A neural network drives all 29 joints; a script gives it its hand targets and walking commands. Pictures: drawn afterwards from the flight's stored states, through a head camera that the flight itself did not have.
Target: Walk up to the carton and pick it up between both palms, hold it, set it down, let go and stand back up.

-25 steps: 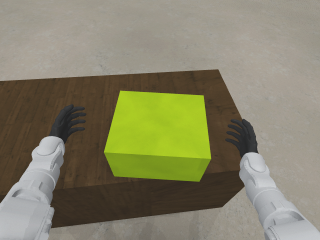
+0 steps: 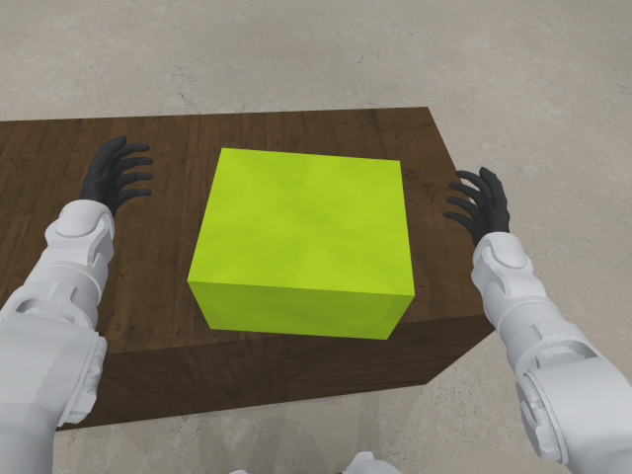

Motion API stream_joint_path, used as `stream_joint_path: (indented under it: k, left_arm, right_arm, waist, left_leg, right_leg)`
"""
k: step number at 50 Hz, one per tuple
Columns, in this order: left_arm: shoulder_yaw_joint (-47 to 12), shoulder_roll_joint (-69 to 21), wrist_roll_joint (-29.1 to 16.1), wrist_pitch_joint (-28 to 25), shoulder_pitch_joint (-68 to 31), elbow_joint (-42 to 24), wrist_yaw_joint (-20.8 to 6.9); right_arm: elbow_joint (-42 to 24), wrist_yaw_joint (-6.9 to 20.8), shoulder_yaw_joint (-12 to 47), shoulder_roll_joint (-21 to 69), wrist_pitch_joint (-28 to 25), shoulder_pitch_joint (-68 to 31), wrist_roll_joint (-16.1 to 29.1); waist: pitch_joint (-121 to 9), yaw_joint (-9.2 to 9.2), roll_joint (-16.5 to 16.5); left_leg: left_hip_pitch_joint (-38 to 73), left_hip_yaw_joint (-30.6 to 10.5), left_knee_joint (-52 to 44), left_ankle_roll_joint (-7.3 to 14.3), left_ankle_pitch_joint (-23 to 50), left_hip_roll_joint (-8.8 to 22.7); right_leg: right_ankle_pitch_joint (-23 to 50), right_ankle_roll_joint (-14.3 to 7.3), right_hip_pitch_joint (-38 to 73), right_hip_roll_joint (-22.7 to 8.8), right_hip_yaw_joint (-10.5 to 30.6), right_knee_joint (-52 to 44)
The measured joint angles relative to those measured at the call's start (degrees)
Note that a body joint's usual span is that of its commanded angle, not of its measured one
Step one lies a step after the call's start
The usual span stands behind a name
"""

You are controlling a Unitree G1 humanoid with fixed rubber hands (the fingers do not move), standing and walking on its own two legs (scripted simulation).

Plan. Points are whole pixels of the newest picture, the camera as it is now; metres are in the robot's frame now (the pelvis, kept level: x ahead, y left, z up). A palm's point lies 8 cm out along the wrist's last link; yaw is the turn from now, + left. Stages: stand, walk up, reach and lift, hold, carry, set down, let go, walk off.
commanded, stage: reach and lift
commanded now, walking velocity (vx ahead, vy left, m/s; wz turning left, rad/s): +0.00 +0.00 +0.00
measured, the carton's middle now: (305, 244) +0.48 -0.04 -0.07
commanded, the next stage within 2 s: none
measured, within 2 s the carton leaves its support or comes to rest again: neither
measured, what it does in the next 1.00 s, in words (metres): lowers itself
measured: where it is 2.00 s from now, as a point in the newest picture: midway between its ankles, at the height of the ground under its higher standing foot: outside the picture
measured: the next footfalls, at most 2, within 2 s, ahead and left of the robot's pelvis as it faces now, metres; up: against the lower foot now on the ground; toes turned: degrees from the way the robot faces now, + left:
none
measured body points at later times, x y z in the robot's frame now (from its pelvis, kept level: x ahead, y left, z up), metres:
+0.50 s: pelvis -0.01 +0.00 -0.03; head +0.13 +0.02 +0.39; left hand +0.50 +0.22 +0.00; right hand +0.42 -0.26 -0.01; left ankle +0.03 +0.09 -0.68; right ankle +0.03 -0.10 -0.68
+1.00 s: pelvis -0.02 +0.01 -0.07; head +0.15 +0.01 +0.35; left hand +0.49 +0.20 -0.06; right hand +0.42 -0.25 -0.07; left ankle +0.03 +0.09 -0.68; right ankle +0.02 -0.10 -0.68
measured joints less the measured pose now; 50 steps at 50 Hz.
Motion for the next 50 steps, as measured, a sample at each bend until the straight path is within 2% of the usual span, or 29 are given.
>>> stream_joint_path:
  k: [10, 18, 25, 37, 50]
  left_arm:
    - [-2.21, 0.94, -0.59, 0.24, -6.40, 3.88, 0.21]
    - [-1.79, 0.14, 0.92, -2.87, -6.46, 6.51, 0.11]
    - [-0.85, -0.81, 1.80, -5.71, -4.46, 5.28, 1.03]
    - [2.77, -2.75, 5.76, -9.57, -3.20, 4.61, 1.94]
    - [5.19, -5.03, 7.43, -10.09, -2.01, 2.83, 2.67]
  right_arm:
    - [4.19, 0.84, -0.79, -0.84, 0.96, -6.55, 0.36]
    - [7.74, 1.12, -1.81, 0.77, -2.35, -6.90, -0.51]
    - [7.95, 1.04, -4.44, 2.74, -5.58, -5.09, -2.63]
    - [10.16, -0.07, -6.86, 4.22, -11.20, -5.57, -5.59]
    - [9.12, -0.60, -7.35, 4.25, -12.55, -5.15, -7.02]
  waist:
    - [-0.77, -0.37, 0.19]
    - [-1.34, -0.52, 0.04]
    - [-2.66, -0.12, 0.00]
    - [-3.55, 1.10, 0.30]
    - [-3.67, 2.72, 1.02]
  left_leg:
    - [-5.10, -0.55, 1.90, 0.12, 0.23, -0.11]
    - [-9.71, -1.15, 4.23, 0.07, -0.09, -0.07]
    - [-16.26, -1.64, 8.03, -0.05, -0.97, -0.03]
    - [-24.33, -1.36, 14.51, 0.20, -3.15, 0.47]
    - [-25.94, 0.00, 18.21, 0.86, -5.33, 0.86]
  right_leg:
    - [0.09, -0.10, -4.76, -0.27, -0.56, 1.74]
    - [-0.32, -0.30, -9.00, -0.40, -1.15, 3.81]
    - [-1.38, -0.49, -15.32, -0.70, -1.61, 7.58]
    - [-3.31, -0.40, -23.53, -0.79, -1.22, 13.99]
    - [-5.07, 0.14, -25.93, -0.72, 0.27, 18.07]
